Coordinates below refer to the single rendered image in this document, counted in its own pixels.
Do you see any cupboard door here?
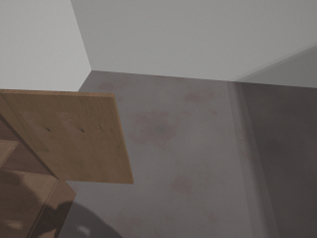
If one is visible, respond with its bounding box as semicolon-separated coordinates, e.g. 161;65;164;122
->
0;88;134;184

